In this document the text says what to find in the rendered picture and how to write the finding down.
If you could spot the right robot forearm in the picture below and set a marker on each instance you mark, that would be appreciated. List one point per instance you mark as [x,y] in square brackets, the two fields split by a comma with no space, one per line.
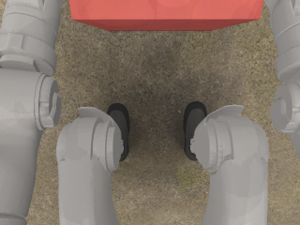
[285,24]

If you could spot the robot right shin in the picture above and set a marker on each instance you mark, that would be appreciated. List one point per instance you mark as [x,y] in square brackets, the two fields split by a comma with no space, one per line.
[229,110]

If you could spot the carton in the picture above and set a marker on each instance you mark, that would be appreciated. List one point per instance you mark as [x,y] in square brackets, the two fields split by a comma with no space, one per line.
[164,15]

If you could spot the robot right thigh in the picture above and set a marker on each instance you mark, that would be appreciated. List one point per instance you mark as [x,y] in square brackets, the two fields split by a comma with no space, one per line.
[238,192]

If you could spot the robot left upper arm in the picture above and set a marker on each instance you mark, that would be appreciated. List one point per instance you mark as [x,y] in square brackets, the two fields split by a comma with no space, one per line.
[29,104]

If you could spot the left robot forearm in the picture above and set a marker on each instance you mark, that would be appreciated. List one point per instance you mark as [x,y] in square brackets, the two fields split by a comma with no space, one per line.
[28,34]

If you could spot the robot right upper arm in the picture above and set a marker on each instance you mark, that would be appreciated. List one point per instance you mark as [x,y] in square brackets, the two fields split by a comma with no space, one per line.
[285,111]

